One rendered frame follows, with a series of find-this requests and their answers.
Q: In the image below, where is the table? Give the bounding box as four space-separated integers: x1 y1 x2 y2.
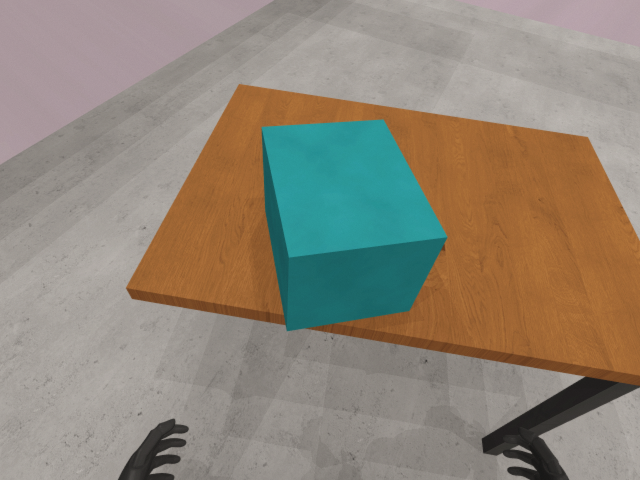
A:
126 84 640 456

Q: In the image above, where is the carton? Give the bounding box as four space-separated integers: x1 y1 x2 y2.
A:
262 119 447 331

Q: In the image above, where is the robot right hand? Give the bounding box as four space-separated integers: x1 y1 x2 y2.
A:
502 427 569 480

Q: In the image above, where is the robot left hand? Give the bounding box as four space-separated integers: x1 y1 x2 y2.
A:
118 419 189 480

